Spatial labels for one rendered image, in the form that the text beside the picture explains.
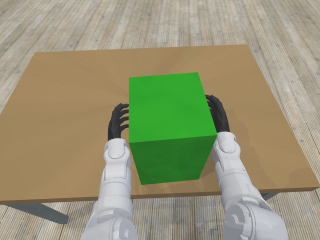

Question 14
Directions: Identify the right robot forearm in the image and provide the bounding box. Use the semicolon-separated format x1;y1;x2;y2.
211;131;275;213

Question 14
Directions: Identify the table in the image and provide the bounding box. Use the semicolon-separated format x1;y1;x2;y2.
0;44;320;224

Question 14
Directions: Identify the right robot upper arm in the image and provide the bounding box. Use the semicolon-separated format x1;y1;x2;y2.
222;202;288;240

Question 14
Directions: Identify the left robot forearm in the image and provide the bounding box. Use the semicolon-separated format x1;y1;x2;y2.
84;138;133;232

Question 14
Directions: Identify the right robot hand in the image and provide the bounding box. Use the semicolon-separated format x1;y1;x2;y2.
205;95;230;133

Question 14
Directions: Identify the left robot upper arm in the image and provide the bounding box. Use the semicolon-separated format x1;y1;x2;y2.
80;216;138;240

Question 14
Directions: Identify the carton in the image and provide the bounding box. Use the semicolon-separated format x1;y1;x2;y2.
129;72;218;185

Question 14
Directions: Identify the left robot hand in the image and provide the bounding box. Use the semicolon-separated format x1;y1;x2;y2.
108;103;129;141

